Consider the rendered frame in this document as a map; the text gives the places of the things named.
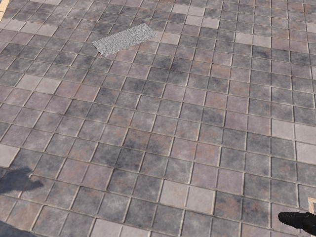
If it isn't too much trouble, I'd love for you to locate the robot right hand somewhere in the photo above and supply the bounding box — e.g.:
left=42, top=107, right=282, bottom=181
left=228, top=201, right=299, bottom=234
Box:
left=277, top=211, right=316, bottom=236

